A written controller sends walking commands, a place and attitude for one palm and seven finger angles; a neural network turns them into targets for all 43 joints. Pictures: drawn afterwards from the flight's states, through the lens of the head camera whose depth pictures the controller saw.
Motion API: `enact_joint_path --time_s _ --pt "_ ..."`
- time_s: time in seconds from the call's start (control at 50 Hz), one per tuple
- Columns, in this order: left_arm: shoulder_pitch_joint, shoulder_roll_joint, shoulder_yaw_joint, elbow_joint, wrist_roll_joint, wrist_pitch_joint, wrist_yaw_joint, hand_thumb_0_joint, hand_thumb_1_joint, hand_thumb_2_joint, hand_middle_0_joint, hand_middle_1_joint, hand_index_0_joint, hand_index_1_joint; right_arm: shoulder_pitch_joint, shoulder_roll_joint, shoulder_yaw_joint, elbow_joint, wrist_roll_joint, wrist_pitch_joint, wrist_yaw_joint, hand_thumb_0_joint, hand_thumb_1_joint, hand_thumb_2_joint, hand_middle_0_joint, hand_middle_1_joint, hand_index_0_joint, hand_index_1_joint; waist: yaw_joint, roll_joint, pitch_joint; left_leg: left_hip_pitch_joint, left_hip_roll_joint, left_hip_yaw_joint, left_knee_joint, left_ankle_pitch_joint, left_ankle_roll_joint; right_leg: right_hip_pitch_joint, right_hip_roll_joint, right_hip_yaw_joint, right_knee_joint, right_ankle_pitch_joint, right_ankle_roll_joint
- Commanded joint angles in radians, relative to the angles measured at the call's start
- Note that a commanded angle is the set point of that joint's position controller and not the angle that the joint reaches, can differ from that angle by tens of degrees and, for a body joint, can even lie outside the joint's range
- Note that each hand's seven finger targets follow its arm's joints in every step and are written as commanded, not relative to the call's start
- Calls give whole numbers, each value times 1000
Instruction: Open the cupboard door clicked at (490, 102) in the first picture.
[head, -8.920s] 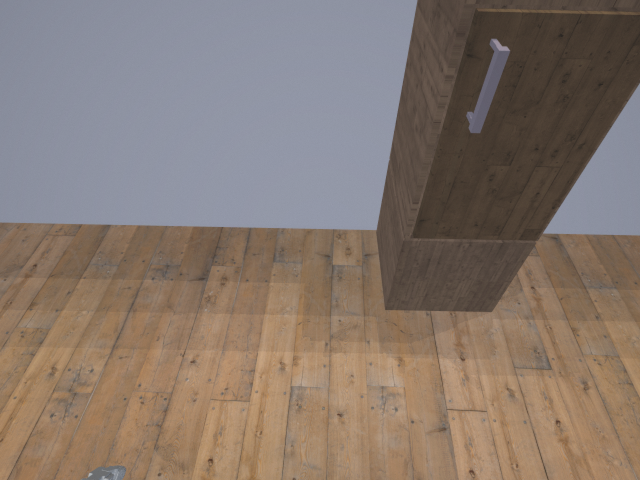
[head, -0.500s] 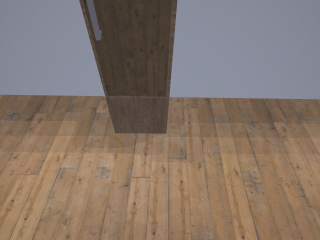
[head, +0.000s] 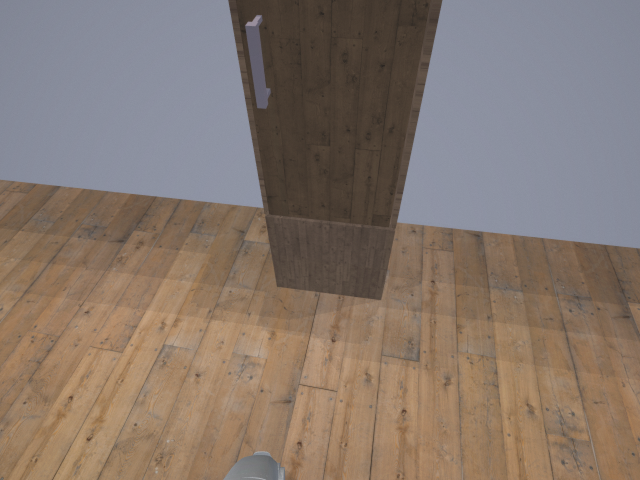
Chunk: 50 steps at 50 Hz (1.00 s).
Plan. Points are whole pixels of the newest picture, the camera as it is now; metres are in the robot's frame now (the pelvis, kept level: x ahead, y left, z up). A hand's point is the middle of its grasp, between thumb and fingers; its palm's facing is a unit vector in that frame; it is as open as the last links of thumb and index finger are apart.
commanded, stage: take the last steps up to it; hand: left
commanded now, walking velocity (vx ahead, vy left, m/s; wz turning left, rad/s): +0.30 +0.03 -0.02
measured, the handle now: (260, 63) +0.82 +0.21 +0.12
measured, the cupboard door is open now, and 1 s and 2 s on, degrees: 0 0 0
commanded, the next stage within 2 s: come to a stop and stand still in 0.48 s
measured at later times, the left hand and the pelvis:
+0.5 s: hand (199, 375) +0.29 +0.24 -0.16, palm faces +0.00 -0.98 -0.18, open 7.4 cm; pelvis +0.17 +0.06 +0.00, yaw -2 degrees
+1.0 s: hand (209, 352) +0.33 +0.24 -0.17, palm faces +0.02 -0.96 -0.27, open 7.3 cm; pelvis +0.24 +0.04 -0.01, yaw -2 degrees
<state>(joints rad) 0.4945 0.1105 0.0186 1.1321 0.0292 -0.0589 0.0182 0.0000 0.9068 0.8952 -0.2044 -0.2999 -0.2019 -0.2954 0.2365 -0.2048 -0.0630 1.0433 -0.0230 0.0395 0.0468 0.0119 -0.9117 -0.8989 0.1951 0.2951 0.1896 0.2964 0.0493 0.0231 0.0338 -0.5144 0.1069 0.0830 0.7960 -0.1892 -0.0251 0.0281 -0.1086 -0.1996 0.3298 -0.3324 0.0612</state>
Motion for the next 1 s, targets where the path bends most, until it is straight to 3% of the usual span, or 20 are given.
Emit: enact_joint_path --time_s 0.0,0.02,0.04,0.06,0.08,0.1,0.16,0.22,0.38,0.52,0.54,0.58,0.6,0.62,0.64,0.68,0.74,0.84,0.94,0.98 --pt "3 200 48 -22 5 -8 14 0 900 900 -200 -300 -200 -300 -76 -11 7 -101 6 -64 1 0 -900 -900 200 300 200 300 -26 -222 89 129 -41 59 -163 -76 40 -136 -219 101 -36 306 -141" --pt "-8 196 49 -19 0 -4 14 0 900 900 -200 -300 -200 -300 12 -29 4 -70 0 -74 -9 0 -900 -900 200 300 200 300 -72 -178 50 290 -71 81 -241 -43 48 -190 -190 70 87 360 -124" --pt "-3 168 44 -21 -3 -2 11 0 900 900 -200 -300 -200 -300 175 -86 -10 -20 -5 -85 -23 0 -900 -900 200 300 200 300 -136 -41 -59 499 -56 55 -326 -19 54 -225 -135 18 328 380 -97" --pt "52 103 37 -37 -17 5 2 0 900 900 -200 -300 -200 -300 296 -218 -41 12 -15 -92 -40 0 -900 -900 200 300 200 300 -157 274 -175 717 186 -279 -369 5 115 -466 3 -21 643 -28 -50" --pt "-2 92 30 -78 -17 5 3 0 900 900 -200 -300 -200 -300 349 -252 -46 27 -3 -83 -51 0 -900 -900 200 300 200 300 -170 326 -190 725 308 -470 -497 -11 184 -602 60 68 836 -306 -62" --pt "-78 89 28 -91 -18 11 7 0 900 900 -200 -300 -200 -300 297 -234 -41 30 2 -84 -66 0 -900 -900 200 300 200 300 -171 268 -163 647 336 -472 -548 -87 193 -656 28 152 954 -245 -76" --pt "-147 83 44 -70 -4 16 -16 0 900 900 -200 -300 -200 -300 120 -64 -2 -3 1 -103 -68 0 -900 -900 200 300 200 300 -81 47 52 328 236 -254 -587 -6 153 -605 -57 174 929 -15 -70" --pt "-66 47 45 -52 3 45 -18 0 900 900 -200 -300 -200 -300 84 -29 6 -20 4 -122 -73 0 -900 -900 200 300 200 300 -29 69 42 295 182 -129 -626 68 157 -575 -42 168 872 72 -48" --pt "-269 91 52 -154 -3 59 -26 0 900 900 -200 -300 -200 -300 163 -42 7 10 7 -126 -76 0 -900 -900 200 300 200 300 -41 42 96 436 181 -71 -619 330 194 -705 -37 174 663 178 -26" --pt "-406 73 35 -205 -8 43 -25 0 900 900 -200 -300 -200 -300 249 -53 6 59 -9 -104 -80 0 -900 -900 200 300 200 300 -92 68 113 494 181 -17 -492 568 173 -541 35 84 354 110 -75" --pt "-386 76 35 -200 -7 40 -25 0 900 900 -200 -300 -200 -300 250 -56 6 65 -7 -100 -82 0 -900 -900 200 300 200 300 -82 72 104 483 176 -14 -454 608 167 -483 55 68 325 104 -85" --pt "-229 100 38 -148 -6 22 -18 0 900 900 -200 -300 -200 -300 233 -59 12 70 3 -97 -83 0 -900 -900 200 300 200 300 -8 40 12 461 129 15 -261 704 119 -257 93 44 183 234 -91" --pt "-112 150 49 -110 -5 7 -7 0 900 900 -200 -300 -200 -300 230 -41 15 65 14 -100 -81 0 -900 -900 200 300 200 300 37 -10 -76 348 78 42 -109 582 74 -43 16 127 175 551 -110" --pt "-21 231 62 -78 -6 -7 9 0 900 900 -200 -300 -200 -300 267 1 18 55 26 -102 -80 0 -900 -900 200 300 200 300 38 -136 -210 167 -45 76 125 94 22 178 -231 390 204 1124 -215" --pt "-15 271 57 -74 -21 -2 11 0 900 900 -200 -300 -200 -300 272 1 15 49 36 -86 -88 0 -900 -900 200 300 200 300 17 -111 -245 189 -93 -8 280 -432 8 115 -360 431 161 1379 -324" --pt "-188 239 51 -127 -15 18 26 0 900 900 -200 -300 -200 -300 218 17 11 37 35 -47 -89 0 -900 -900 200 300 200 300 -18 -144 -164 183 -56 -108 336 -426 14 -113 -332 418 96 1071 -339" --pt "-293 198 47 -153 -10 41 36 0 900 900 -200 -300 -200 -300 188 37 9 43 22 0 -82 0 -900 -900 200 300 200 300 -59 -76 -71 182 -58 -102 304 -340 -2 -298 -253 286 40 808 -260" --pt "-330 217 69 -195 -3 61 33 0 900 900 -200 -300 -200 -300 148 7 -10 -11 7 24 -65 0 -900 -900 200 300 200 300 -54 -174 -86 125 -79 -85 281 -263 -26 -308 -222 253 10 595 -240" --pt "-331 245 78 -212 10 75 26 0 900 900 -200 -300 -200 -300 79 -6 -5 -64 11 3 -58 0 -900 -900 200 300 200 300 -39 -223 -99 183 -83 -54 54 -266 -13 -293 -192 280 -1 344 -235" --pt "-336 249 76 -212 8 80 22 0 900 900 -200 -300 -200 -300 119 -4 1 -59 12 -11 -58 0 -900 -900 200 300 200 300 -63 -216 -107 268 -93 -19 -125 -177 -7 -315 -152 263 22 208 -201"
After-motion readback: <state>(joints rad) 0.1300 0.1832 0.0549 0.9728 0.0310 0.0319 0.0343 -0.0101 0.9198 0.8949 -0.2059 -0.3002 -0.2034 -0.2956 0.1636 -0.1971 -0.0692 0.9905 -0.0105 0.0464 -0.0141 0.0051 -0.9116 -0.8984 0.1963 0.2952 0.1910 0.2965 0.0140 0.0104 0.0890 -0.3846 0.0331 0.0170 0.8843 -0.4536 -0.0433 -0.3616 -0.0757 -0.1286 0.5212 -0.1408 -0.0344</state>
